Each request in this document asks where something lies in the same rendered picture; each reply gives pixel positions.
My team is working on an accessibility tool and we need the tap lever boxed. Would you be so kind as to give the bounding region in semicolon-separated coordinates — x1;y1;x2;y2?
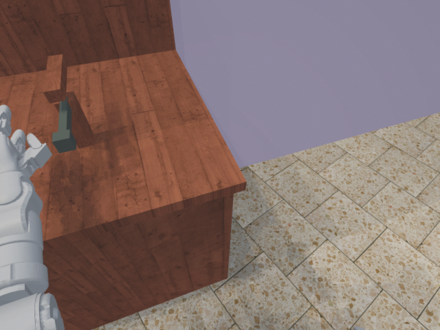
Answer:
52;97;76;153

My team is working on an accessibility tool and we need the robot left hand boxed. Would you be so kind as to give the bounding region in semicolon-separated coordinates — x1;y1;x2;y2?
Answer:
0;104;52;178

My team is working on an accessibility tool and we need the robot left upper arm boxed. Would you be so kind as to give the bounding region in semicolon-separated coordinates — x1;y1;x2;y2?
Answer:
0;293;65;330

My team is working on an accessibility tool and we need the counter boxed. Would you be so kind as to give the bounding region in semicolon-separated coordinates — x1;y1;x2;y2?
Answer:
0;0;247;330

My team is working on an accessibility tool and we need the left robot forearm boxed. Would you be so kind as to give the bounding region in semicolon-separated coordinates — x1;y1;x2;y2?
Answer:
0;171;49;306

